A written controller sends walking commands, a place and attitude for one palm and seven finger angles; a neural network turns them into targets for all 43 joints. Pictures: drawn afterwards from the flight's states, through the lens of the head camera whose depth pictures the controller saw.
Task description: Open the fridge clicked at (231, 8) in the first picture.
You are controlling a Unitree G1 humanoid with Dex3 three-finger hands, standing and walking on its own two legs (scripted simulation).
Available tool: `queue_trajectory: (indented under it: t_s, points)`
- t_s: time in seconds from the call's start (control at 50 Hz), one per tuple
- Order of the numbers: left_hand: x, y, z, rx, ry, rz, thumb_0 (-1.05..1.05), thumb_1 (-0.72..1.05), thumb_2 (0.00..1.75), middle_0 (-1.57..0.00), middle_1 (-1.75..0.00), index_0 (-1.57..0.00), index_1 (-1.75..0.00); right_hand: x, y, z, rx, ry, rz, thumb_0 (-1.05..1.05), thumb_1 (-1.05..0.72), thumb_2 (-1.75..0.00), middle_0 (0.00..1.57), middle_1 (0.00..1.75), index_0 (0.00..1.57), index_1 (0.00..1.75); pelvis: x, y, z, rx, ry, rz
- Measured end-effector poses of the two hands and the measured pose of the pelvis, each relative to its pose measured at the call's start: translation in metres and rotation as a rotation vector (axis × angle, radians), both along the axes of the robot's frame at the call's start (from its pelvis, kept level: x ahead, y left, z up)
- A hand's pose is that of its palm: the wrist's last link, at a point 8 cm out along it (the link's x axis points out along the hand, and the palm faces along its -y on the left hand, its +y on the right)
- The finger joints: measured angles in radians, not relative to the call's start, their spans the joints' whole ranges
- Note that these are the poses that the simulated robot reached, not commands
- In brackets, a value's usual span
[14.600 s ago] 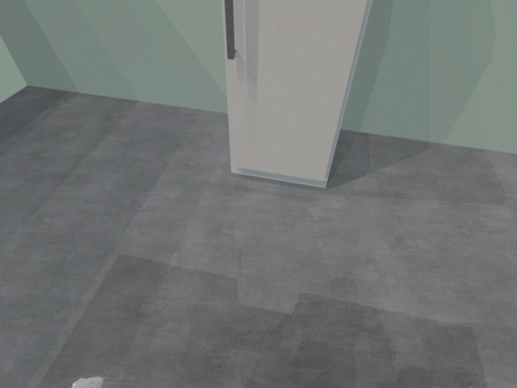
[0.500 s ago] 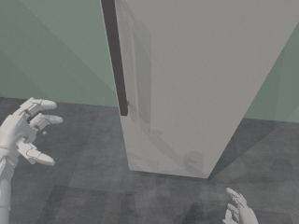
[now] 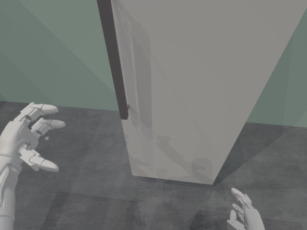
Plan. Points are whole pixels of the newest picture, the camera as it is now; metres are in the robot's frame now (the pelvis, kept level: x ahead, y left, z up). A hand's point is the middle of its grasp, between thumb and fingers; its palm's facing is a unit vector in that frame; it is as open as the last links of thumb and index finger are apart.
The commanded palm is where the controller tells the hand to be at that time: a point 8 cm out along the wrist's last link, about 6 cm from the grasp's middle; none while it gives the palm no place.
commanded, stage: move the hooked fingers beside the handle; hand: left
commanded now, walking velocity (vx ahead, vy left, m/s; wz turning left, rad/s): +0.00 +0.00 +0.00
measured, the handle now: (118, 67) +0.54 +0.16 +0.16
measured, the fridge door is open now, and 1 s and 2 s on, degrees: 0 0 0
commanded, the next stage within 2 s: none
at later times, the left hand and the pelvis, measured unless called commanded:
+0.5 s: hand (64, 119) +0.34 +0.27 +0.12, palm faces +0.02 -1.00 -0.03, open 13.9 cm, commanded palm +0.32 +0.31 +0.13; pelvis +0.00 -0.01 +0.00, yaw -1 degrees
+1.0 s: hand (82, 101) +0.41 +0.25 +0.12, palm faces -0.03 -1.00 -0.01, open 13.9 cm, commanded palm +0.39 +0.29 +0.12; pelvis +0.01 +0.01 -0.01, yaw -2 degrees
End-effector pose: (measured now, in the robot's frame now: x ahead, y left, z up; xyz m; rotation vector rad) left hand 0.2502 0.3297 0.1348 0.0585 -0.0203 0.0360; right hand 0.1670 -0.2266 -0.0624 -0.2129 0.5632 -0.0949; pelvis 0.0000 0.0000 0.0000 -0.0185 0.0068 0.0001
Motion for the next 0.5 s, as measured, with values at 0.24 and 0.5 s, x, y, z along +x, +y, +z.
queue_trajectory:
  t_s: [0.24,0.5]
  points:
    - [0.035,-0.015,-0.006,-0.015,0.018,-0.015,-0.01,-0.50,0.30,-0.31,-1.20,-0.31,-1.20,-0.016,-0.015,-0.010,-0.026,0.059,-0.030,0.02,-0.90,-0.90,0.20,0.30,0.20,0.30,-0.008,-0.007,-0.002,0.004,0.011,0.009]
    - [0.067,-0.009,-0.008,-0.031,0.041,-0.011,-0.01,-0.50,0.30,-0.30,-1.20,-0.31,-1.20,-0.052,-0.036,-0.020,-0.039,0.157,-0.107,0.02,-0.90,-0.90,0.20,0.30,0.20,0.30,-0.005,-0.008,-0.004,0.009,0.051,-0.022]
